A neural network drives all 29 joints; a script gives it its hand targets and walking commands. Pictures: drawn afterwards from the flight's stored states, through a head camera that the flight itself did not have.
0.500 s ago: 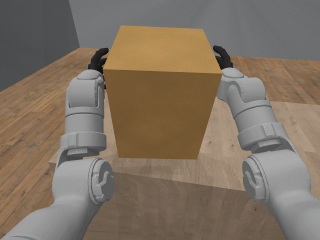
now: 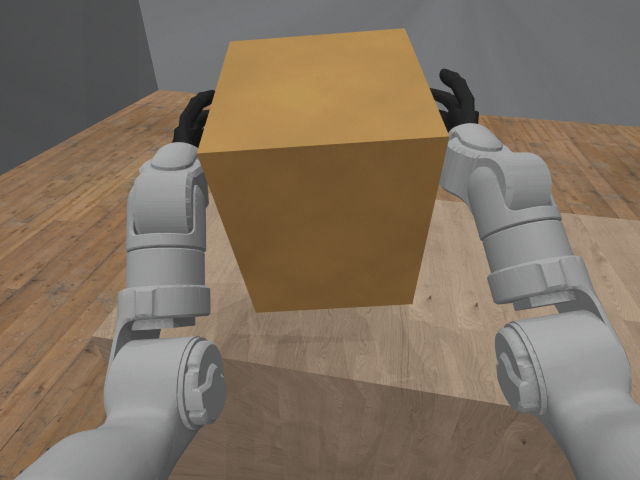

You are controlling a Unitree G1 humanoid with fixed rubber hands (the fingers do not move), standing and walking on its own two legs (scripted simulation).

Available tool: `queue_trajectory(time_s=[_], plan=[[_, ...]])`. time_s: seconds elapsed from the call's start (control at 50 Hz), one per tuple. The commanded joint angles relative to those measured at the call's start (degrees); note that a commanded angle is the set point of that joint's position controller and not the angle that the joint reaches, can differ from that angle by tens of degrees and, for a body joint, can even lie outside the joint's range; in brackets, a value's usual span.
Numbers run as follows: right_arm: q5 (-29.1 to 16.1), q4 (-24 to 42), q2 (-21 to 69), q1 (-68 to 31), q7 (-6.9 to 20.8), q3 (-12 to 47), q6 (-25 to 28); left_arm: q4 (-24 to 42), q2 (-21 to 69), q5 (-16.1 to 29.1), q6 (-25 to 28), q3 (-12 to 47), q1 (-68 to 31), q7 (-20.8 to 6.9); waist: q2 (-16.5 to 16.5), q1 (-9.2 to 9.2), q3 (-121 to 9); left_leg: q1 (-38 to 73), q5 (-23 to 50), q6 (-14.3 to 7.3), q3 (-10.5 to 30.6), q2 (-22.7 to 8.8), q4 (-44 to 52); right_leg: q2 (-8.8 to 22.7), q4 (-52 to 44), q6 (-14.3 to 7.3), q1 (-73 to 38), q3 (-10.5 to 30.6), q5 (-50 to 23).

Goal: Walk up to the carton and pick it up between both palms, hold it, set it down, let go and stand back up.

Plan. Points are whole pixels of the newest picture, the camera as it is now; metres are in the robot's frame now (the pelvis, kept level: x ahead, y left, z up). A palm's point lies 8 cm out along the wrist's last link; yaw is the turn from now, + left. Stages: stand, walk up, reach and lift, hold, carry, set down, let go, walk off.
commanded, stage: hold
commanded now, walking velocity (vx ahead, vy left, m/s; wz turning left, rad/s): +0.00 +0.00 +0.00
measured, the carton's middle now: (325, 179) +0.38 -0.02 +0.26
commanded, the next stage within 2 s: none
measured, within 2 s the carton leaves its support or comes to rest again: neither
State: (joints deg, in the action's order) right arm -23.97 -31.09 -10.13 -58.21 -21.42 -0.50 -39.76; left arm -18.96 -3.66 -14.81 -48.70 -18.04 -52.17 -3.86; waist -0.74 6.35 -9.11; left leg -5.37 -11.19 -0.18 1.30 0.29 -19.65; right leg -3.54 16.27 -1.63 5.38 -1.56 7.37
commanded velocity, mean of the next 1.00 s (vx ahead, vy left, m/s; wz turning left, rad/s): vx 0.00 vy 0.00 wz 0.00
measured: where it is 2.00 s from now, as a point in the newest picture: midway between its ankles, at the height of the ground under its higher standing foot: outside the picture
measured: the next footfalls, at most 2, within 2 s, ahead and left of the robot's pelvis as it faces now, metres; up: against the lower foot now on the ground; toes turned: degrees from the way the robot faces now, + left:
none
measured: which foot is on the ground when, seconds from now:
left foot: down 0.00-1.00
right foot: down 0.00-1.00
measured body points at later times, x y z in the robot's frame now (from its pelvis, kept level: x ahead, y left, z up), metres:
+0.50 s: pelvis -0.02 -0.01 +0.00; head -0.11 +0.00 +0.44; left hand +0.37 +0.12 +0.31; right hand +0.35 -0.18 +0.30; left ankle -0.01 +0.11 -0.75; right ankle +0.01 -0.09 -0.75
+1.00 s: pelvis +0.00 +0.00 +0.00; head -0.10 +0.01 +0.44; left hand +0.38 +0.13 +0.33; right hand +0.36 -0.17 +0.34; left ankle -0.01 +0.11 -0.75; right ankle +0.01 -0.09 -0.75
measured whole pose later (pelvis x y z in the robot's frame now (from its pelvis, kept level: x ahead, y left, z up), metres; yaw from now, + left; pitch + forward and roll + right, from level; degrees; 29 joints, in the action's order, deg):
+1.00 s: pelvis +0.00 +0.00 +0.00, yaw +0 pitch -3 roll -1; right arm -22.6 -31.4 -10.8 -59.0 -19.9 -2.1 -39.4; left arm -21.1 -3.7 -14.8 -48.4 -17.0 -55.2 -2.2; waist -0.7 6.3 -11.1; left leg -4.9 -11.0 -0.2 1.5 0.5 -19.7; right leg -3.4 16.4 -1.6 4.9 -1.5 7.8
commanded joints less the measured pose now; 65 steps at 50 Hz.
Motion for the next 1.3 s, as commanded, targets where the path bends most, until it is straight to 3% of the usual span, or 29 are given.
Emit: queue_trajectory(time_s=[0.0, 0.02, 0.04, 0.1, 0.12, 0.14, 0.28, 0.38, 0.42, 0.44, 0.48, 0.5, 0.64, 0.7, 0.72, 0.78, 0.8, 0.82, 0.86, 0.88, 0.94, 0.98, 1.0, 1.02, 1.06, 1.14, 1.2, 1.26, 1.28], plan=[[-7.52, 7.53, 33.47, -31.82, 9.73, 14.07, 0.61, 8.85, 27.00, 5.50, -0.30, 15.90, -35.57, -7.05, 3.96, 2.76, -15.08, 4.17, 15.23, 3.43, 1.31, 1.42, -0.49, 0.94, 1.78, 4.38, -14.73, 2.83, -23.61], [-6.71, 5.39, 34.22, -31.78, 9.82, 14.84, -0.55, 4.68, 24.20, 2.74, -1.49, 11.77, -33.60, -8.50, 2.32, 0.32, -10.25, 1.52, 10.87, 1.79, 0.69, 1.94, 0.86, 1.71, 1.14, 4.37, -15.68, 3.06, -21.01], [-6.53, 5.04, 33.76, -28.53, 9.94, 13.92, -1.14, 8.09, 26.27, 2.88, -2.34, 13.49, -31.74, -9.71, 3.36, 2.98, -10.63, 2.41, 11.80, 2.36, 1.00, 1.09, 1.93, 1.35, 1.05, 3.92, -16.90, 3.39, -21.31], [-4.23, 1.23, 31.09, -36.05, 10.97, 10.78, -2.03, 1.10, 24.30, 1.88, -3.02, 10.88, -35.78, -12.41, 2.42, 0.88, -3.08, -2.04, 2.18, 1.64, 0.42, 0.14, 5.58, 1.27, -1.03, 2.73, -11.68, 3.50, -7.39], [-2.28, -1.60, 29.51, -36.05, 11.00, 6.57, -2.05, 0.80, 25.20, 3.41, -2.52, 13.62, -39.91, -13.20, 4.49, 4.38, -0.83, -3.37, -3.33, 2.15, 0.45, -0.25, 6.53, 1.43, -1.34, 2.47, -9.13, 2.94, -2.32], [-1.96, -0.20, 31.65, -40.69, 11.69, 7.79, -1.39, -1.68, 24.54, 2.02, -2.35, 11.36, -41.98, -13.57, 2.75, 0.81, -0.10, -4.07, -3.70, 1.24, 0.16, -0.28, 6.70, 1.88, -2.03, 2.80, -7.25, 2.76, 0.92], [1.46, 6.13, 37.61, -59.03, 15.51, 3.45, 7.97, -6.83, 32.98, 11.08, 5.63, 18.34, -56.02, -7.99, 3.43, 2.69, -14.20, -10.81, -11.51, 0.64, 0.80, -0.59, 6.08, 0.18, 0.29, 2.22, -5.97, 1.29, 7.88], [-0.74, 12.84, 45.16, -58.53, 15.70, 10.26, 11.41, 2.19, 34.60, 15.37, 9.02, 20.96, -57.69, -3.37, 1.74, -0.22, -32.13, -3.16, 1.49, -1.24, 1.29, 0.14, 2.60, 0.49, 1.46, 4.52, -12.04, 2.18, -3.87], [0.64, 13.07, 44.70, -58.63, 14.15, 9.44, 11.91, -7.77, 32.06, 14.62, 9.23, 18.56, -53.34, -3.71, -1.82, 1.01, -26.78, -3.48, 2.63, -1.83, 0.81, 1.34, 0.59, 1.84, -0.16, 5.34, -11.00, 3.06, -6.35], [-0.94, 12.53, 47.15, -55.26, 13.55, 13.26, 10.89, -6.16, 29.55, 11.43, 8.14, 14.35, -48.02, -3.85, -4.11, -3.38, -25.41, -3.47, 4.90, -3.00, -0.18, 2.32, 0.53, 2.43, -0.91, 6.04, -13.45, 3.41, -7.01], [0.25, 1.91, 43.52, -43.50, 11.83, 9.96, 7.76, -11.73, 25.48, 6.22, 6.17, 8.26, -40.72, -6.25, -4.53, -1.39, -10.76, -3.40, 3.04, -3.00, -0.10, 2.86, 1.58, 3.85, -2.71, 6.02, -11.55, 4.39, -7.71], [-1.02, 1.70, 42.31, -44.58, 11.83, 10.98, 7.09, -11.65, 24.29, 3.37, 4.77, 5.89, -38.76, -7.30, -3.91, -3.78, -10.25, -3.53, 3.82, -3.05, -0.18, 2.68, 1.95, 3.67, -2.75, 6.12, -12.88, 4.19, -7.18], [-3.34, 0.57, 31.22, -40.10, 10.20, 8.38, 2.58, -6.05, 26.35, 3.73, 0.05, 12.05, -38.32, -13.00, 4.14, 3.83, -8.07, -0.72, 7.11, 1.86, 0.54, 0.91, 2.78, 0.49, -0.04, 3.27, -13.17, 3.07, -17.53], [-6.71, 10.96, 35.02, -44.98, 9.80, 12.93, 3.78, 1.23, 28.73, 6.51, 0.59, 15.35, -40.89, -12.03, 3.30, 2.35, -16.70, 0.88, 14.21, 2.61, 0.52, 1.75, 0.57, 0.11, 2.23, 3.92, -17.67, 2.61, -26.18], [-5.29, 10.96, 32.56, -49.07, 10.33, 9.01, 4.88, -0.42, 31.82, 10.14, 2.26, 19.93, -47.53, -11.26, 6.06, 6.34, -20.43, 0.19, 12.64, 4.01, 1.21, 1.30, -0.35, -0.32, 2.85, 3.14, -14.91, 2.29, -24.07], [-9.16, 23.58, 37.86, -51.67, 9.91, 14.85, 7.03, 11.40, 32.95, 13.60, 4.57, 23.84, -48.90, -7.50, 4.76, 4.58, -36.05, 7.17, 27.63, 4.22, 2.27, 1.70, -4.81, -1.37, 5.53, 4.66, -21.13, 0.78, -37.11], [-8.11, 22.96, 36.49, -51.64, 10.03, 13.37, 7.15, 11.68, 33.63, 15.52, 5.68, 26.76, -51.46, -6.31, 6.42, 7.21, -36.71, 8.17, 25.64, 5.07, 2.45, 1.58, -5.15, -1.55, 5.47, 4.66, -17.70, 0.70, -34.72], [-10.63, 27.85, 39.17, -49.37, 9.81, 17.60, 7.10, 16.93, 33.86, 15.57, 5.22, 26.67, -48.59, -5.46, 5.59, 4.67, -40.45, 8.94, 29.91, 4.16, 2.65, 2.15, -6.59, -1.66, 5.98, 4.92, -21.13, 1.06, -39.06], [-10.01, 26.84, 39.06, -46.13, 9.39, 18.27, 6.53, 14.99, 32.89, 14.91, 4.62, 25.71, -44.79, -4.99, 4.52, 4.71, -37.21, 8.89, 29.92, 3.45, 2.23, 2.66, -7.04, -0.69, 5.48, 5.62, -20.68, 1.79, -40.98], [-9.64, 23.39, 37.95, -43.33, 9.55, 17.19, 5.26, 15.39, 33.36, 14.89, 4.44, 26.09, -44.39, -4.55, 5.06, 5.37, -34.41, 10.46, 29.34, 4.30, 2.72, 1.66, -5.81, -0.81, 4.46, 5.22, -17.49, 2.16, -37.10], [-9.55, 10.63, 36.54, -36.08, 9.60, 18.07, 1.69, 9.22, 27.90, 7.03, 1.32, 15.56, -36.07, -5.64, 1.48, 0.13, -19.23, 5.45, 22.22, 2.48, 1.66, 1.88, -2.41, 0.35, 2.92, 4.88, -18.11, 3.19, -32.13], [-7.36, 4.41, 34.02, -31.76, 9.52, 15.02, -1.10, 3.88, 24.85, 2.37, -1.78, 9.98, -31.32, -8.94, 0.59, 0.55, -10.32, 2.37, 13.81, 1.48, 1.03, 2.10, 0.96, 1.47, 1.57, 4.96, -17.15, 3.83, -26.87], [-6.60, 2.11, 31.88, -28.14, 9.53, 13.37, -2.50, 5.32, 24.94, 2.72, -2.49, 11.55, -31.63, -10.49, 1.77, 3.55, -7.21, 2.64, 9.90, 1.91, 0.46, 1.64, 2.41, 1.78, 0.55, 4.38, -15.15, 4.21, -23.04], [-6.26, 0.43, 32.15, -31.95, 10.35, 13.58, -2.94, 2.85, 23.27, 0.65, -2.66, 8.89, -33.07, -11.48, 2.26, 0.08, -3.90, 1.22, 7.10, 1.36, 0.15, 1.19, 4.18, 1.68, -0.24, 4.01, -13.36, 4.02, -16.98], [-3.23, -4.73, 28.42, -37.37, 11.53, 7.36, -3.25, -2.84, 23.58, 1.69, -2.40, 9.80, -41.14, -13.03, 3.66, 1.45, 1.53, -2.04, -3.34, 1.54, 0.17, -0.12, 6.79, 1.34, -2.20, 2.26, -5.05, 3.27, 0.29], [-0.28, -0.68, 31.04, -51.42, 14.73, 4.10, 1.37, -8.10, 26.53, 3.97, 0.19, 10.08, -48.50, -12.57, 2.99, -1.10, -1.72, -10.48, -10.87, 0.36, -0.01, -1.36, 8.59, 1.00, -1.28, 1.74, -4.64, 2.05, 9.61], [2.47, 1.11, 33.76, -59.48, 16.25, -0.03, 6.39, -13.62, 29.83, 8.35, 4.13, 12.67, -55.79, -9.87, 2.53, 1.70, -7.99, -12.96, -13.90, 0.30, 1.13, -1.23, 7.35, 0.87, -0.93, 2.01, -3.74, 1.84, 13.41], [4.50, 5.80, 37.67, -63.91, 16.52, -0.27, 10.94, -15.83, 34.05, 12.65, 7.67, 17.47, -58.29, -7.12, 2.26, 3.34, -19.18, -11.11, -10.46, -0.18, 1.18, -0.67, 5.06, 0.61, -0.31, 2.45, -5.02, 1.82, 8.26], [2.37, 12.60, 41.45, -63.76, 15.67, 4.35, 11.45, -10.33, 33.11, 14.07, 8.45, 17.60, -56.58, -6.25, 0.07, 1.28, -24.50, -9.26, -6.46, -0.92, 0.53, 0.27, 3.63, 0.78, -0.09, 3.34, -8.36, 2.35, 2.68]])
